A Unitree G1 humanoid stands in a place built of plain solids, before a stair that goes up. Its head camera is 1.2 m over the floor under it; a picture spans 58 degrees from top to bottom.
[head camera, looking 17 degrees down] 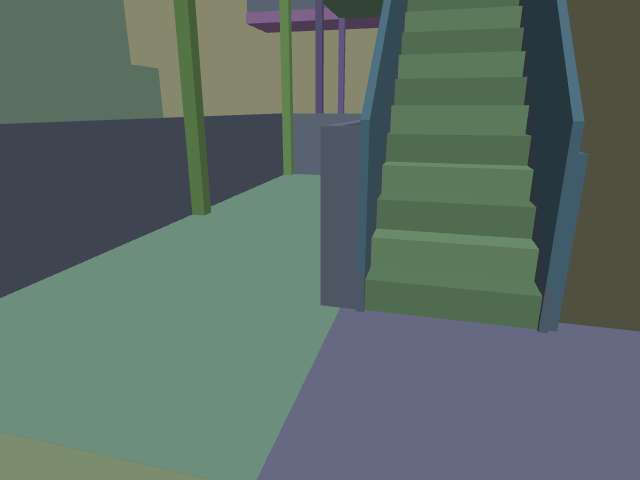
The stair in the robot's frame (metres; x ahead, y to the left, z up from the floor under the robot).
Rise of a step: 0.20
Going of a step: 0.22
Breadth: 0.99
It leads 15 degrees to the right of straight ahead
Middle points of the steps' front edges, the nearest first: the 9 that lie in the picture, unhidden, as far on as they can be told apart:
2.31 -0.75 0.20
2.53 -0.81 0.41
2.74 -0.86 0.61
2.95 -0.92 0.81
3.17 -0.97 1.02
3.38 -1.03 1.22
3.59 -1.08 1.42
3.81 -1.14 1.63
4.02 -1.19 1.83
